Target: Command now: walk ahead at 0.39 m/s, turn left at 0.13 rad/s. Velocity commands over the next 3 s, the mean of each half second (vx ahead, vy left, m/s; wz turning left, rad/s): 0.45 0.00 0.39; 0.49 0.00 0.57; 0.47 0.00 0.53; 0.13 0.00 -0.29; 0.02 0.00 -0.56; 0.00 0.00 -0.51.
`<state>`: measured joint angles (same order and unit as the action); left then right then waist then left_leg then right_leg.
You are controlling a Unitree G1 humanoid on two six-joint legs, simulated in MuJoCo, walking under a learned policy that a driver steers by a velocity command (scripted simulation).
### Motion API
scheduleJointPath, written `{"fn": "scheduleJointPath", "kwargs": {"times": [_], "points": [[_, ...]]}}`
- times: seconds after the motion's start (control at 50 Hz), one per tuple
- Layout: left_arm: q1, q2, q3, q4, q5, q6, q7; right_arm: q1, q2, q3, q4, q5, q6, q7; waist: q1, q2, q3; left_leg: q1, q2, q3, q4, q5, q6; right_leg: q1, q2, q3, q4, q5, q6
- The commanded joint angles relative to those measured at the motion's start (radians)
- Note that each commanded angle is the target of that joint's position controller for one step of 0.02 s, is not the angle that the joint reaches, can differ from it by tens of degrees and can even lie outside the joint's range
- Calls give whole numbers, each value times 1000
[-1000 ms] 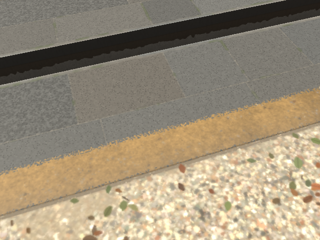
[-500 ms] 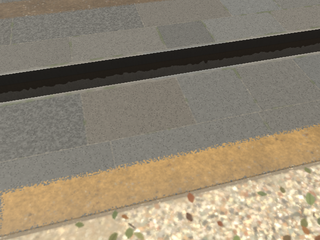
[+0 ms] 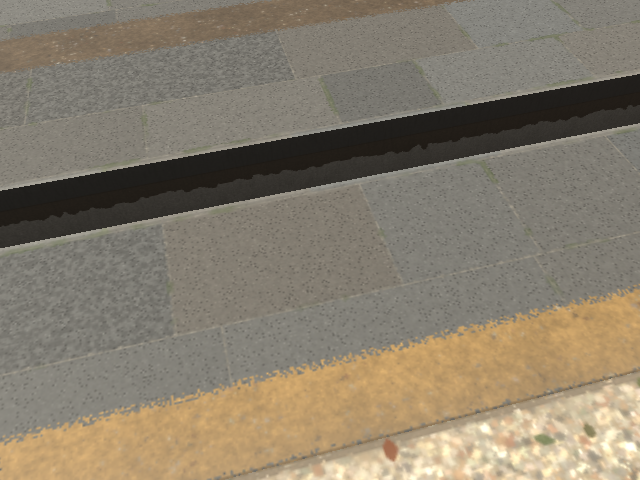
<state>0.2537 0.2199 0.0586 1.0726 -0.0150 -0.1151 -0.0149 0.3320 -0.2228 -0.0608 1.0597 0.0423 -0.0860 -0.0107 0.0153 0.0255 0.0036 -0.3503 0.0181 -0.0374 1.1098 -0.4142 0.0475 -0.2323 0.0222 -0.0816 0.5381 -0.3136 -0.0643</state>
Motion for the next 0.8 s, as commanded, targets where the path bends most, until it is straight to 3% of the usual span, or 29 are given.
{"fn": "scheduleJointPath", "kwargs": {"times": [0.02, 0.06, 0.1, 0.16, 0.22, 0.3, 0.36, 0.38, 0.4, 0.42, 0.44, 0.46, 0.48, 0.5, 0.52, 0.54, 0.58, 0.62, 0.66, 0.72, 0.8], "points": [[69, 80, -5, -18, 11, -11, -8, -96, -77, -22, -88, 2, -30, 2, 17, -70, 70, -445, 99, -58, 103, 178, 53, 263, -304, 367, -358, 125, -120], [101, 53, -16, -3, 23, -1, -2, -81, -59, -29, -77, 2, -8, 9, 6, -103, 57, -383, 104, -37, 47, 237, 47, 227, -247, 210, -364, 296, -79], [141, 79, -14, 10, 32, 2, 11, -118, -35, -25, -93, -2, 8, 14, 8, -86, 68, -421, 92, -41, 8, 284, 31, 223, -243, 145, -378, 395, -83], [119, 108, -11, -5, 41, 3, 29, -232, -23, -16, -153, -8, 9, 20, 11, -69, 102, -445, 73, -43, -182, 401, 15, 183, -239, 65, -417, 430, -77], [140, 126, -8, -11, 31, 1, 42, -345, -16, -1, -205, -15, 8, 36, 37, -73, 121, -383, 62, 35, -347, 501, 15, 166, -239, -13, -455, 442, -60], [196, 134, -2, -1, 19, 16, 44, -437, -13, 10, -265, -12, 8, 65, 47, -63, 142, -387, 39, 94, -461, 459, 52, 301, -274, -84, -388, 601, -49], [161, 178, 10, -29, 16, 33, 55, -393, -61, -11, -290, -12, 9, 82, -23, -129, 58, -234, -42, 177, -463, 322, 104, 378, -297, -129, -197, 1103, -34], [142, 194, 15, -43, 20, 42, 60, -299, -97, -29, -275, -11, 12, 86, -78, -159, 1, -119, -76, 192, -456, 275, 125, 375, -300, -135, -56, 1228, -29], [110, 208, 18, -61, 18, 47, 59, -145, -152, -57, -241, -11, 16, 83, -159, -163, -80, 93, -105, 182, -515, 299, 156, 308, -282, -138, 145, 1224, -16], [94, 208, 15, -86, 20, 39, 55, 11, -223, -91, -210, -14, 27, 63, -231, -98, -161, 391, -34, 18, -563, 269, 202, 75, -236, -131, 433, 963, 18], [200, 40, -31, -126, 36, 8, 25, 33, -296, -98, -213, -17, 29, 49, -102, 184, -271, 751, 253, -548, -614, 122, 392, -394, -21, -62, 852, -123, 73], [107, 88, -24, -164, -7, -47, 6, 73, -250, -80, -215, -33, 22, 44, -145, 131, -379, 803, 323, -837, -809, 21, 426, -522, 28, 177, 998, -236, 45], [-10, 154, -4, -210, -40, -71, 2, 33, -194, -67, -214, -37, 10, 40, -152, 94, -229, 708, 284, -685, -843, 77, 354, -617, -36, 203, 967, -147, 13], [-38, 161, -2, -224, -34, -78, 9, -63, -150, -53, -236, -29, -2, 45, -95, -15, -135, 529, 241, -540, -854, 187, 314, -578, -86, 195, 865, -51, 4], [-33, 162, 8, -214, -14, -69, 20, -142, -120, -41, -258, -31, -9, 51, -42, -80, -80, 361, 200, -442, -870, 290, 286, -501, -116, 184, 784, -14, 14], [3, 164, 17, -217, -3, -50, 24, -181, -110, -35, -275, -39, -12, 50, 1, -70, -66, 251, 168, -376, -886, 350, 274, -419, -144, 193, 732, 3, 27], [17, 146, 23, -238, 14, -19, 29, -184, -124, -33, -281, -31, -11, 41, 34, -46, -34, 122, 136, -312, -912, 393, 270, -363, -162, 174, 625, 6, 60], [-58, 130, 19, -276, 33, -3, 39, -143, -162, -42, -281, -31, -12, 23, 21, -22, -5, 39, 109, -253, -929, 441, 267, -365, -154, 143, 496, 92, 97], [-155, 119, 15, -311, 37, 0, 44, -93, -185, -49, -279, -29, -8, 9, -14, 2, 10, 17, 73, -219, -920, 430, 239, -369, -127, 129, 327, 238, 114], [-271, 94, 3, -348, 26, -7, 36, -30, -185, -50, -275, -21, 2, 3, -69, 37, 9, 27, 37, -201, -883, 364, 187, -309, -68, 118, 86, 406, 110], [-348, 129, 8, -393, 10, -21, 15, 28, -175, -47, -265, -13, 14, 0, -97, 64, -11, 155, 81, -302, -790, 317, 170, -297, -36, 145, -35, 385, 96]]}}
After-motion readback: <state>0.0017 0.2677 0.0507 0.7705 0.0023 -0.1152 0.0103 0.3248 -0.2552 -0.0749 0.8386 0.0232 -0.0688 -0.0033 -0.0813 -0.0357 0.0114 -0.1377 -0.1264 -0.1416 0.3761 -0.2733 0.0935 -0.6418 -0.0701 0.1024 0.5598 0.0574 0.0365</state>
